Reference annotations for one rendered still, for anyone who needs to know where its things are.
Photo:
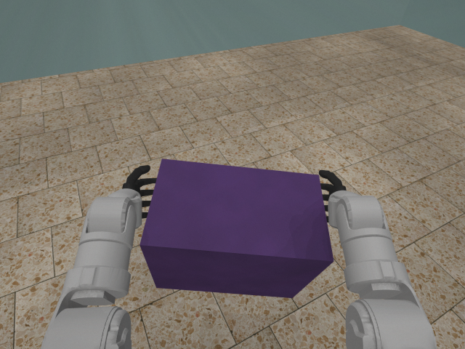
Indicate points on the robot right hand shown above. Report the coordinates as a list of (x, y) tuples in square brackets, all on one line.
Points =
[(337, 185)]

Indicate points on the robot left forearm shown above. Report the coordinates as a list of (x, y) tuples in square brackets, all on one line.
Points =
[(100, 272)]

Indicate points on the robot left hand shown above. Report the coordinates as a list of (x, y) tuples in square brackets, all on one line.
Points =
[(133, 183)]

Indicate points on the robot right forearm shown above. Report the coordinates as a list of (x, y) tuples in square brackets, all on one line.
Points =
[(372, 268)]

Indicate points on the left robot upper arm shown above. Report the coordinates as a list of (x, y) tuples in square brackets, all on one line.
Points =
[(90, 328)]

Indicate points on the carton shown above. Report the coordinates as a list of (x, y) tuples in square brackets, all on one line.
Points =
[(236, 230)]

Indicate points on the right robot upper arm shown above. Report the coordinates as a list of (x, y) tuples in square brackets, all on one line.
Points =
[(387, 324)]

